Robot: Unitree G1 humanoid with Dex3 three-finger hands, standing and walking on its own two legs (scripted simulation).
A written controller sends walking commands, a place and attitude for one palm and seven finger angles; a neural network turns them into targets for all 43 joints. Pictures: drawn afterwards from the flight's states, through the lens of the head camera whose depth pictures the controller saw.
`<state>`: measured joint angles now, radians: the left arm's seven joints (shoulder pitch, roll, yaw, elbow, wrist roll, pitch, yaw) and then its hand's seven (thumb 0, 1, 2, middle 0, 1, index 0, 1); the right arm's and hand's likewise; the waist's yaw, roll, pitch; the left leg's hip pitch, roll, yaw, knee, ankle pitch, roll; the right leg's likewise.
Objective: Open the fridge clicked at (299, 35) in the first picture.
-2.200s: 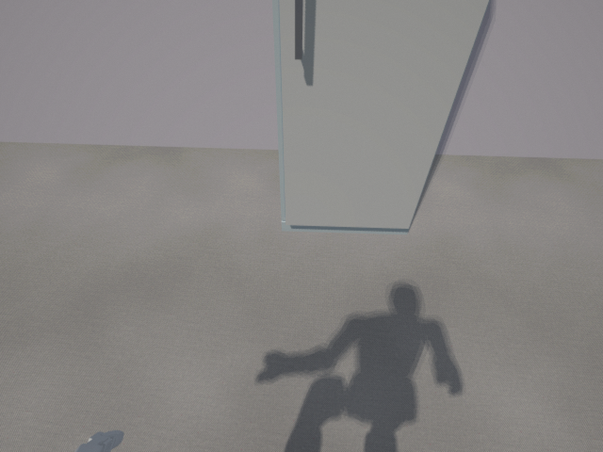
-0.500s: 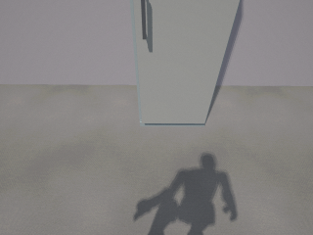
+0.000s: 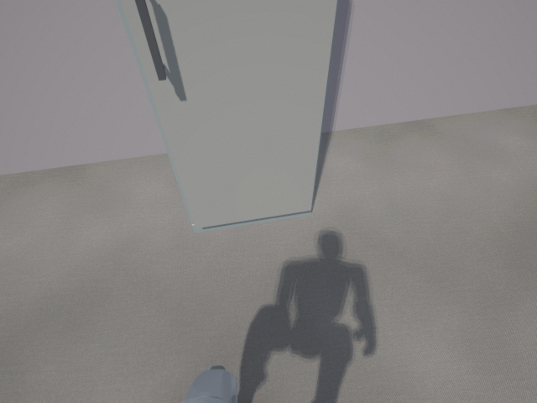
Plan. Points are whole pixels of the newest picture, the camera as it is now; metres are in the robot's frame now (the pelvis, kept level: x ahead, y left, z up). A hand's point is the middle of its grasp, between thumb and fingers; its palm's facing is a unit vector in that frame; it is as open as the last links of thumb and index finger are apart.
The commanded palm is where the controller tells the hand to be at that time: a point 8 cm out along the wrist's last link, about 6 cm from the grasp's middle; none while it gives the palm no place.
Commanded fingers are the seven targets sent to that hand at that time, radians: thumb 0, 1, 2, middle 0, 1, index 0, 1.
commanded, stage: walk to a spot facing it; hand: left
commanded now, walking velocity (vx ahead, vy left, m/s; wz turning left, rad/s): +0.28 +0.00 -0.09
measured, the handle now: (149, 28) +0.85 +0.35 +0.16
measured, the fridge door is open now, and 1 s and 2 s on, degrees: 0 0 0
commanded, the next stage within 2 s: turn to face it in 0.04 s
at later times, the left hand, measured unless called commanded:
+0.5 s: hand (159, 338) +0.25 +0.24 -0.18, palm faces +0.08 -0.98 -0.17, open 7.3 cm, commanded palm none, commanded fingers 0.00 0.90 0.90 -0.20 -0.30 -0.20 -0.30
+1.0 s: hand (158, 376) +0.19 +0.22 -0.17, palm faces +0.27 -0.93 -0.24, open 7.3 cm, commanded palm none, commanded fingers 0.00 0.90 0.90 -0.20 -0.30 -0.20 -0.30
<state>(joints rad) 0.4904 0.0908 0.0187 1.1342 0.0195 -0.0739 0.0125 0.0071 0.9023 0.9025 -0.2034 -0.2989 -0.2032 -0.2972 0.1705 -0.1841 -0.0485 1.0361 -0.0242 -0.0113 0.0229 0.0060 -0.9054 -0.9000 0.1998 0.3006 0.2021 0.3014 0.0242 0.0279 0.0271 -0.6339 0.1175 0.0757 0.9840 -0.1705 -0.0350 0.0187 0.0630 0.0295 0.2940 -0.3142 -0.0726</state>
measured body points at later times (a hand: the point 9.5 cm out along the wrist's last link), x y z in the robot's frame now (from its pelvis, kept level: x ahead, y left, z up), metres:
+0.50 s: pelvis +0.17 +0.06 +0.00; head +0.19 +0.09 +0.45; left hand +0.25 +0.30 -0.16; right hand +0.18 -0.18 -0.15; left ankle +0.20 +0.11 -0.74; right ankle +0.20 -0.09 -0.68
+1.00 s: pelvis +0.19 +0.03 +0.00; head +0.21 +0.03 +0.45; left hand +0.17 +0.27 -0.15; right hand +0.29 -0.20 -0.16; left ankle +0.15 +0.16 -0.69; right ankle +0.19 -0.07 -0.74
